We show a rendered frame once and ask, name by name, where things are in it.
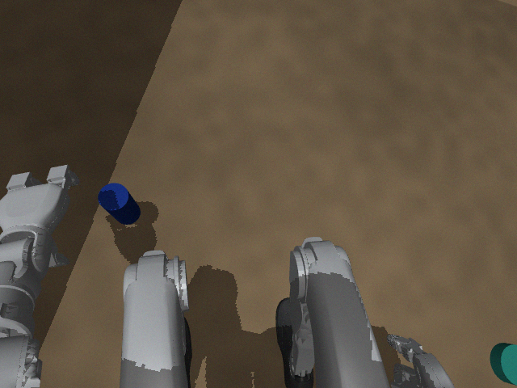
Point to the right robot hand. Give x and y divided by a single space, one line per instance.
427 372

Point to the right robot foot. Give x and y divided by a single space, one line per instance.
284 338

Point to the left robot hand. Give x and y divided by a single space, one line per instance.
28 202

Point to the left robot arm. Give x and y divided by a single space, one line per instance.
25 253

